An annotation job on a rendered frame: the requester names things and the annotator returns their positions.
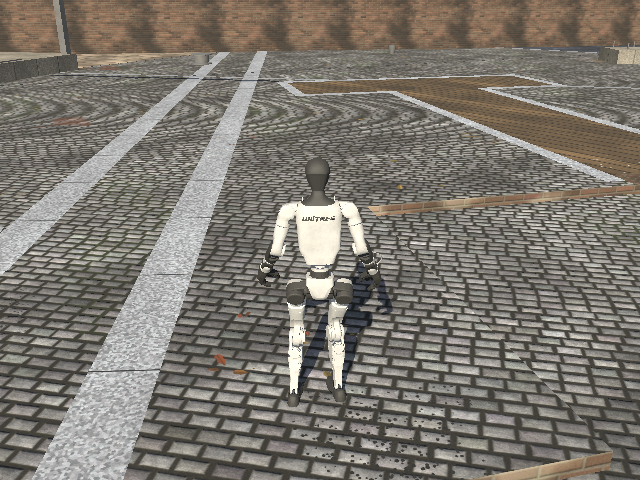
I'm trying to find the left robot shin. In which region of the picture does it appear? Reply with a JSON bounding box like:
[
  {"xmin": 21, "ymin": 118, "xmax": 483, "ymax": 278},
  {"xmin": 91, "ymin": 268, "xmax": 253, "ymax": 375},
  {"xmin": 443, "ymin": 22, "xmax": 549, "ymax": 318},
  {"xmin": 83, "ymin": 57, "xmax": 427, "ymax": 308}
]
[{"xmin": 288, "ymin": 328, "xmax": 303, "ymax": 394}]

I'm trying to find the right robot upper arm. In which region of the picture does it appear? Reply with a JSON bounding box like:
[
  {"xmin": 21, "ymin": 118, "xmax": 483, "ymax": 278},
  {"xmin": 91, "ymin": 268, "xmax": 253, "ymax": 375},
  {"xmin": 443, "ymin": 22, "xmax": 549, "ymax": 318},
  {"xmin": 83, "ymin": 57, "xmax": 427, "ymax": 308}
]
[{"xmin": 339, "ymin": 201, "xmax": 369, "ymax": 255}]

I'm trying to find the right robot forearm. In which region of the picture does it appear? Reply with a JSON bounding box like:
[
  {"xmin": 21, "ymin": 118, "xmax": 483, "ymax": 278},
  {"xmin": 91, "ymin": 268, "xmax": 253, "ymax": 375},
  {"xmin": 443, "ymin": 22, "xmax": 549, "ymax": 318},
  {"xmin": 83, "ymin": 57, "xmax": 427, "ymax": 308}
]
[{"xmin": 358, "ymin": 239, "xmax": 378, "ymax": 275}]

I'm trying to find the left robot upper arm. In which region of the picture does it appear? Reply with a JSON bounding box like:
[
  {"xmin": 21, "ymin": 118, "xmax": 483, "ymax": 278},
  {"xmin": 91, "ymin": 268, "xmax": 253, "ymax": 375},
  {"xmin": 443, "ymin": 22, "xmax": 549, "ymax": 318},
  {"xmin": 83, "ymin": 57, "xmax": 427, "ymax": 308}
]
[{"xmin": 270, "ymin": 202, "xmax": 298, "ymax": 257}]

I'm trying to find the robot left thigh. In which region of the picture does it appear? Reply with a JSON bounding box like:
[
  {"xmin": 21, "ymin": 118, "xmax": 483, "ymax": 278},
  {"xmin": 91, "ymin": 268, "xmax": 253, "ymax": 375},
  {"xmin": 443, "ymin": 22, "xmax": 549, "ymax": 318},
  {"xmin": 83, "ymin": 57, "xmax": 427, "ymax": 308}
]
[{"xmin": 286, "ymin": 279, "xmax": 306, "ymax": 346}]

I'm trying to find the robot left hand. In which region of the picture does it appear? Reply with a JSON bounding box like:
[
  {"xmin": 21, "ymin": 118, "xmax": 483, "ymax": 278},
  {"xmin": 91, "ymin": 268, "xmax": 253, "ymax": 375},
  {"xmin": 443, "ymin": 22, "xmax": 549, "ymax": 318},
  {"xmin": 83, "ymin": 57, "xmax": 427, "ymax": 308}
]
[{"xmin": 257, "ymin": 262, "xmax": 280, "ymax": 287}]

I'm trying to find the robot right hand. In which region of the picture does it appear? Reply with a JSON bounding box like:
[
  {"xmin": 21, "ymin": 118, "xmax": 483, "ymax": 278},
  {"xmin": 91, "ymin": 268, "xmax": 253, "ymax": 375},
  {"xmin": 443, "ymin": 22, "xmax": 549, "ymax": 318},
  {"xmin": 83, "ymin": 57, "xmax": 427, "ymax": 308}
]
[{"xmin": 359, "ymin": 268, "xmax": 382, "ymax": 291}]

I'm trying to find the left robot forearm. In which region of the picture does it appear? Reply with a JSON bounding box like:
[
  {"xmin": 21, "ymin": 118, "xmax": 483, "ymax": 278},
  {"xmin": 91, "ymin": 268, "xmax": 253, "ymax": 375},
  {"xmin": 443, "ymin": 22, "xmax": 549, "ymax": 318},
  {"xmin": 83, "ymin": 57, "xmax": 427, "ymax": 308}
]
[{"xmin": 260, "ymin": 241, "xmax": 279, "ymax": 273}]

